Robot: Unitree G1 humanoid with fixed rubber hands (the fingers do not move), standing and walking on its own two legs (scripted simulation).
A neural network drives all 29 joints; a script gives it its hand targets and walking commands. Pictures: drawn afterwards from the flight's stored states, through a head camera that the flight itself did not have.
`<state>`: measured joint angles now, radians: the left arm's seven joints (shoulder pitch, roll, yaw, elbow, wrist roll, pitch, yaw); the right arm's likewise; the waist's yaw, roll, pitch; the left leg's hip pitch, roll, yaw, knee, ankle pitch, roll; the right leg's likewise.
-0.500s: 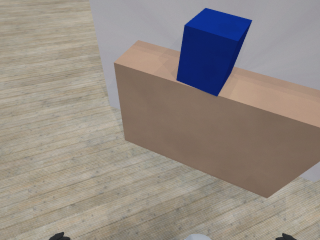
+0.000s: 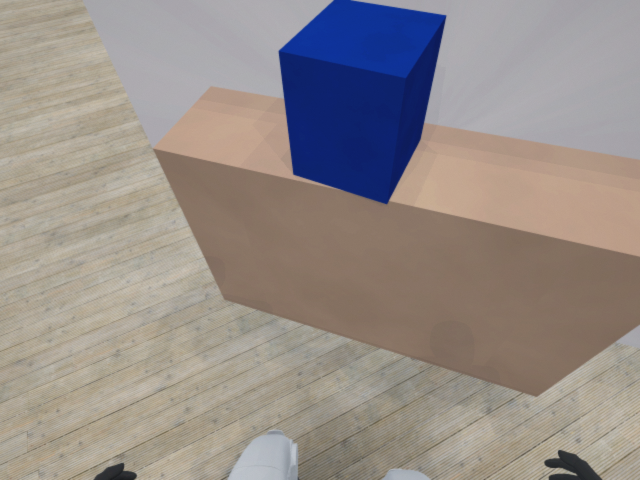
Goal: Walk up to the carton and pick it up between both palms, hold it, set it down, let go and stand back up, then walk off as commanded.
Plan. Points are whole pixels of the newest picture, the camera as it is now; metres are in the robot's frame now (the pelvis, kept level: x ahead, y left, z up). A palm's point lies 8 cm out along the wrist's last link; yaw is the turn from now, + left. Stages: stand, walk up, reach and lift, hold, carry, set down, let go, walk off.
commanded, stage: walk up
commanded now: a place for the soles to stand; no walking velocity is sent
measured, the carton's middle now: (362, 103) +0.72 -0.04 +0.06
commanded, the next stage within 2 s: none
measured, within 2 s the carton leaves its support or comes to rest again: neither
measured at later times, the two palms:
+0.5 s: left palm (122, 408) +0.21 +0.29 -0.06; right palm (613, 430) +0.19 -0.33 -0.04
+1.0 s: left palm (127, 348) +0.30 +0.33 -0.08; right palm (550, 372) +0.28 -0.30 -0.09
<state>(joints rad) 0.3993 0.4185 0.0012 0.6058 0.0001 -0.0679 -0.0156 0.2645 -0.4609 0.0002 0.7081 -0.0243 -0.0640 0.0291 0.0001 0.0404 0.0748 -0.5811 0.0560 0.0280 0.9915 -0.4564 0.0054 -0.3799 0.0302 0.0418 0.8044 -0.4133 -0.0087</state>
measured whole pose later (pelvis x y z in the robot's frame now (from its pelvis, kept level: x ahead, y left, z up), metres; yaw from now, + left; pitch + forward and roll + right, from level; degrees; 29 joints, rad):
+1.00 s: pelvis +0.20 +0.02 -0.01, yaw -5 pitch -1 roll -4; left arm 0.39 0.42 0.00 0.62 0.00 -0.07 0.04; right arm 0.27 -0.46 0.00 0.70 -0.02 -0.02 0.03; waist 0.00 0.07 0.09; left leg -0.52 0.06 0.04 0.86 -0.30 0.04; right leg -0.40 0.01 0.08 0.88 -0.45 0.00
